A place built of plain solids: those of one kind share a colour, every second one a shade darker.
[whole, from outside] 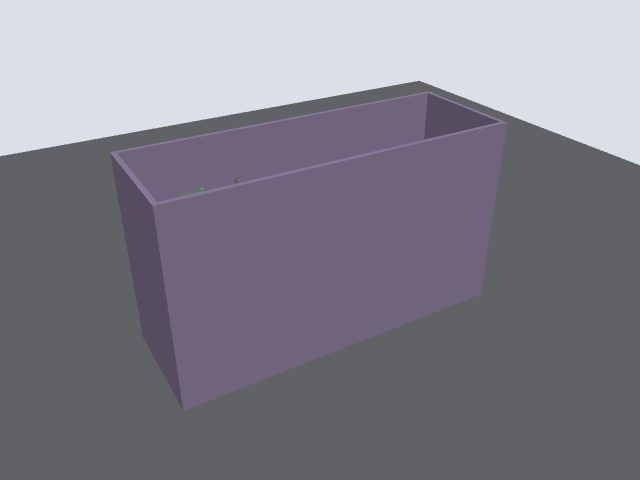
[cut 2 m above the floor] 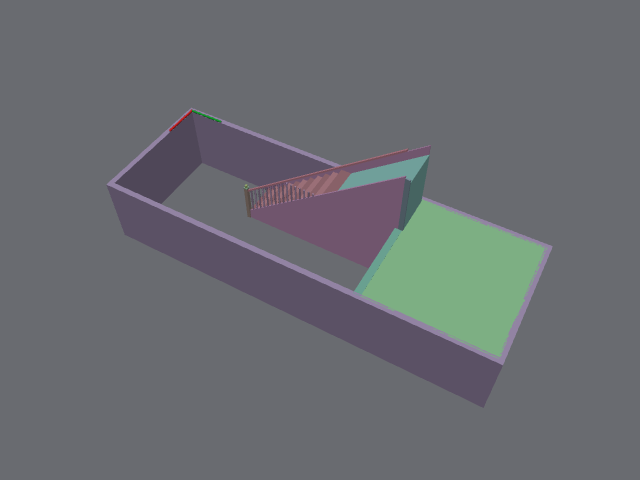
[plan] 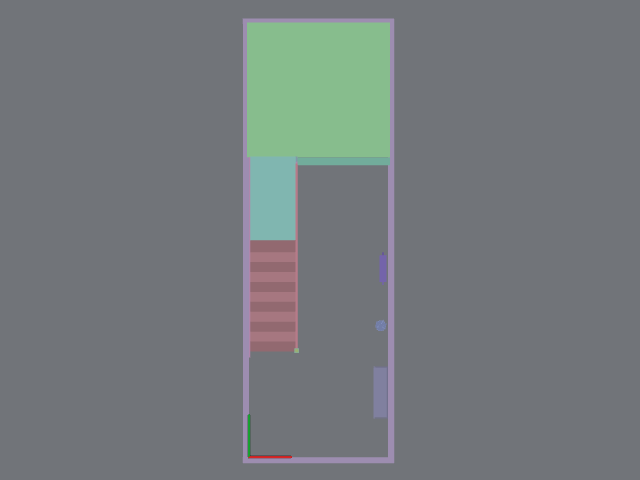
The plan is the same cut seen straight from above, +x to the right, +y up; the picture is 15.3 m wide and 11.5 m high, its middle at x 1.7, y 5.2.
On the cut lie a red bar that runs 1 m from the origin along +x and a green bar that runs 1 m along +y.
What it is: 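A villa's stair hall, a dwelling of no particular year; the hall below, the landing 3.70 m above it, and between them a joiner's timber flight of 20 risers of about 0.185 m on goings of about 0.238 m, 1.09 m clear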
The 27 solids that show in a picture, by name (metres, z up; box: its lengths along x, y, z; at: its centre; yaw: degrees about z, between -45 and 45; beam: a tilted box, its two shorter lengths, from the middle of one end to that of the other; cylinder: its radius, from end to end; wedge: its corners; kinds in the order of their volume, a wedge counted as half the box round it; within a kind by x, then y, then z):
{
 "upper_1": {"box": [3.43, 3.23, 3.75], "at": [1.67, 8.79, 1.82]},
 "wall_1": {"box": [0.15, 10.66, 6.2], "at": [-0.07, 5.18, 3.05]},
 "wall_2": {"box": [3.63, 0.15, 6.2], "at": [1.67, -0.07, 3.05]},
 "wall_3": {"box": [3.63, 0.15, 6.2], "at": [1.67, 10.44, 3.05]},
 "wall_4": {"box": [0.15, 10.66, 6.2], "at": [3.4, 5.18, 3.05]},
 "carriage_1": {"wedge": [[0.03, 2.58, -0.05], [0.03, 2.58, 0.0], [0.03, 7.2, -0.05], [0.03, 7.2, 3.58], [1.13, 2.58, -0.05], [1.13, 2.58, 0.0], [1.13, 7.2, -0.05], [1.13, 7.2, 3.58]]},
 "upper_edge_1": {"box": [2.22, 0.19, 3.75], "at": [2.27, 7.09, 1.82]},
 "string_1": {"wedge": [[0.0, 2.38, -0.05], [0.0, 2.38, 0.13], [0.0, 7.18, -0.05], [0.0, 7.18, 3.85], [0.03, 2.38, -0.05], [0.03, 2.38, 0.13], [0.03, 7.18, -0.05], [0.03, 7.18, 3.85]]},
 "string_2": {"wedge": [[1.12, 2.55, -0.05], [1.12, 2.55, 0.26], [1.12, 7.07, -0.05], [1.12, 7.07, 3.76], [1.16, 2.55, -0.05], [1.16, 2.55, 0.26], [1.16, 7.07, -0.05], [1.16, 7.07, 3.76]]},
 "rail_1": {"wedge": [[1.11, 2.59, 1.05], [1.11, 2.59, 1.1], [1.11, 7.03, 4.49], [1.11, 7.03, 4.54], [1.17, 2.59, 1.05], [1.17, 2.59, 1.1], [1.17, 7.03, 4.49], [1.17, 7.03, 4.54]]},
 "tread_1": {"wedge": [[0.02, 2.53, 0.09], [0.02, 2.53, 0.19], [0.02, 2.82, 0.09], [0.02, 2.82, 0.19], [1.13, 2.53, 0.09], [1.13, 2.53, 0.19], [1.13, 2.82, 0.09], [1.13, 2.82, 0.19]]},
 "tread_2": {"wedge": [[0.02, 2.77, 0.27], [0.02, 2.77, 0.37], [0.02, 3.06, 0.27], [0.02, 3.06, 0.37], [1.13, 2.77, 0.27], [1.13, 2.77, 0.37], [1.13, 3.06, 0.27], [1.13, 3.06, 0.37]]},
 "tread_3": {"wedge": [[0.02, 3.0, 0.55], [0.02, 3.01, 0.45], [0.02, 3.29, 0.45], [0.02, 3.29, 0.55], [1.13, 3.0, 0.55], [1.13, 3.01, 0.45], [1.13, 3.29, 0.45], [1.13, 3.29, 0.55]]},
 "tread_4": {"wedge": [[0.02, 3.24, 0.74], [0.02, 3.25, 0.64], [0.02, 3.53, 0.64], [0.02, 3.53, 0.74], [1.13, 3.24, 0.74], [1.13, 3.25, 0.64], [1.13, 3.53, 0.64], [1.13, 3.53, 0.74]]},
 "tread_5": {"wedge": [[0.02, 3.48, 0.92], [0.02, 3.49, 0.82], [0.02, 3.77, 0.82], [0.02, 3.77, 0.92], [1.13, 3.48, 0.92], [1.13, 3.49, 0.82], [1.13, 3.77, 0.82], [1.13, 3.77, 0.92]]},
 "tread_6": {"wedge": [[0.02, 3.72, 1.01], [0.02, 3.72, 1.11], [0.02, 4.01, 1.01], [0.02, 4.01, 1.11], [1.13, 3.72, 1.01], [1.13, 3.72, 1.11], [1.13, 4.01, 1.01], [1.13, 4.01, 1.11]]},
 "tread_7": {"wedge": [[0.02, 3.96, 1.19], [0.02, 3.96, 1.29], [0.02, 4.25, 1.19], [0.02, 4.25, 1.29], [1.13, 3.96, 1.19], [1.13, 3.96, 1.29], [1.13, 4.25, 1.19], [1.13, 4.25, 1.29]]},
 "tread_8": {"wedge": [[0.02, 4.19, 1.48], [0.02, 4.2, 1.38], [0.02, 4.48, 1.38], [0.02, 4.48, 1.48], [1.13, 4.19, 1.48], [1.13, 4.2, 1.38], [1.13, 4.48, 1.38], [1.13, 4.48, 1.48]]},
 "tread_9": {"wedge": [[0.02, 4.43, 1.66], [0.02, 4.44, 1.56], [0.02, 4.72, 1.56], [0.02, 4.72, 1.66], [1.13, 4.43, 1.66], [1.13, 4.44, 1.56], [1.13, 4.72, 1.56], [1.13, 4.72, 1.66]]},
 "tread_10": {"wedge": [[0.02, 4.67, 1.85], [0.02, 4.68, 1.75], [0.02, 4.96, 1.75], [0.02, 4.96, 1.85], [1.13, 4.67, 1.85], [1.13, 4.68, 1.75], [1.13, 4.96, 1.75], [1.13, 4.96, 1.85]]},
 "tread_11": {"wedge": [[0.02, 4.91, 1.93], [0.02, 4.91, 2.03], [0.02, 5.2, 1.93], [0.02, 5.2, 2.03], [1.13, 4.91, 1.93], [1.13, 4.91, 2.03], [1.13, 5.2, 1.93], [1.13, 5.2, 2.03]]},
 "radiator_1": {"box": [0.17, 0.65, 0.7], "at": [3.21, 4.51, 0.44]},
 "stick_bin_1": {"cylinder": 0.12, "from": [3.16, 3.14, 0.02], "to": [3.16, 3.14, 0.58]},
 "boot_bench_1": {"box": [0.34, 1.19, 0.028], "at": [3.15, 1.55, 0.45]},
 "boot_bench_2": {"box": [0.032, 1.25, 0.05], "at": [3.31, 1.55, 0.97]},
 "newel_foot_1": {"box": [0.1, 0.1, 1.21], "at": [1.14, 2.55, 0.56]},
 "apron_1": {"wedge": [[1.12, 7.07, -0.05], [1.12, 7.07, 3.7], [1.12, 7.2, -0.05], [1.12, 7.2, 3.7], [1.16, 7.07, -0.05], [1.16, 7.07, 3.7], [1.16, 7.2, -0.05], [1.16, 7.2, 3.7]]}
}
